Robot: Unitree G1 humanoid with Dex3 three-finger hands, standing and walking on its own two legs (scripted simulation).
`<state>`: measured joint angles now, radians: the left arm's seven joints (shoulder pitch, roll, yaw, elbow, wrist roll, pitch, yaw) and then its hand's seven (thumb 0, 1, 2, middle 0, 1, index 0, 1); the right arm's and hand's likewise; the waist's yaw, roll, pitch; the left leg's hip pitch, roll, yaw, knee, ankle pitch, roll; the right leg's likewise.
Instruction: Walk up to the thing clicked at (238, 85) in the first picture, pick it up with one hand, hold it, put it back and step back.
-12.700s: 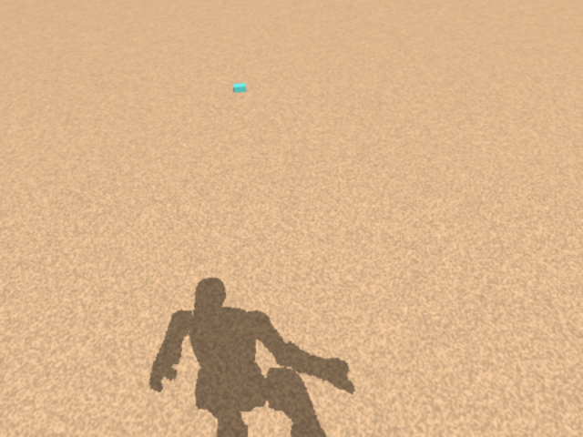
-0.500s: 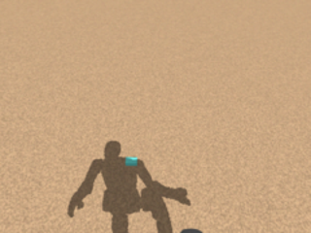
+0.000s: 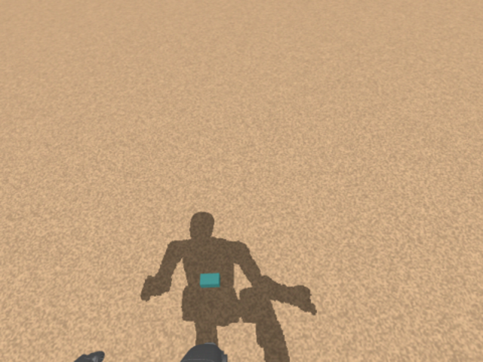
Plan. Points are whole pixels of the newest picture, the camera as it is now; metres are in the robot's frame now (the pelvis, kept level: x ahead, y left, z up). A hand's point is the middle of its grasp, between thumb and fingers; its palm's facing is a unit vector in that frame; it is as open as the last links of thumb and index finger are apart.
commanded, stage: walk up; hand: left
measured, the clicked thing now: (210, 280) +0.50 +0.21 -0.75
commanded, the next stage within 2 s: none
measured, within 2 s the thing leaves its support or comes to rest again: neither
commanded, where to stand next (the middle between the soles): +0.13 +0.00 m, yaw +0 degrees
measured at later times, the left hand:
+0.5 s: hand out of the picture +0.09 +0.27 -0.15, palm faces -0.02 -0.93 -0.36, open 7.4 cm
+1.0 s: hand out of the picture +0.10 +0.27 -0.15, palm faces -0.02 -0.95 -0.32, open 7.4 cm
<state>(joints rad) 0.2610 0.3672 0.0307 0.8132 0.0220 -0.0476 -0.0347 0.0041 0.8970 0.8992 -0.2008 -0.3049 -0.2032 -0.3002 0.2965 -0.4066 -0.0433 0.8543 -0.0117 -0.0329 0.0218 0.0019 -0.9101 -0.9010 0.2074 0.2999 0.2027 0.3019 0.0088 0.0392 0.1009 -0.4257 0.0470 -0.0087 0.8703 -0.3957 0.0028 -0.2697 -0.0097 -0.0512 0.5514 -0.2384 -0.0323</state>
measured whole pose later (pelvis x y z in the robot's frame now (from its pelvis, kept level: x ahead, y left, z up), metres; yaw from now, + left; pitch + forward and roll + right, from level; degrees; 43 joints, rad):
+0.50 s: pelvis +0.03 +0.01 +0.00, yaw +1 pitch -2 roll +0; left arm 0.15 0.37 0.00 1.04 0.00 -0.01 -0.01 0.01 0.90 0.90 -0.20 -0.30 -0.20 -0.30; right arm 0.07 -0.37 0.01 1.00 0.00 -0.01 0.02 0.00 -0.91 -0.90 0.21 0.30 0.20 0.30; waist 0.01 0.01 0.09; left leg -0.31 0.03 0.01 0.55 -0.20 -0.01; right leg -0.19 -0.01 -0.01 0.56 -0.33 0.01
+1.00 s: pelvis +0.03 +0.02 +0.01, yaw +1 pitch -2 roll -1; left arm 0.10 0.36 0.01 1.14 0.01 0.00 -0.02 0.01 0.90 0.90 -0.20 -0.30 -0.20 -0.30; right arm 0.09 -0.35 0.00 1.16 -0.01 -0.01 0.02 0.00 -0.91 -0.90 0.21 0.30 0.20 0.30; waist -0.01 -0.01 0.05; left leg -0.21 0.02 0.02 0.34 -0.09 0.00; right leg -0.08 -0.02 -0.01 0.32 -0.20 0.03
